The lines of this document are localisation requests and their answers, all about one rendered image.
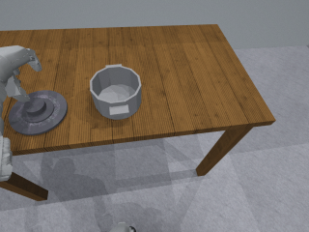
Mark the pot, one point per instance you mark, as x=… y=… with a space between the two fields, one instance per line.
x=116 y=91

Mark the lid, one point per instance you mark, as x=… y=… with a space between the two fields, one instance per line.
x=55 y=112

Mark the robot left upper arm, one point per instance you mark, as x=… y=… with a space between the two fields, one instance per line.
x=6 y=159

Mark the knob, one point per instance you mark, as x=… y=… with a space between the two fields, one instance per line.
x=35 y=106

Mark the robot left hand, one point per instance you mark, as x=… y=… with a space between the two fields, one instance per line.
x=18 y=56

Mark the table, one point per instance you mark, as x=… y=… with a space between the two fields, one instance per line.
x=191 y=82

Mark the left robot forearm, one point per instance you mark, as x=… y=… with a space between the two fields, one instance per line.
x=6 y=71

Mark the robot left shin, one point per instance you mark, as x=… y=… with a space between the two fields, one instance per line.
x=122 y=224

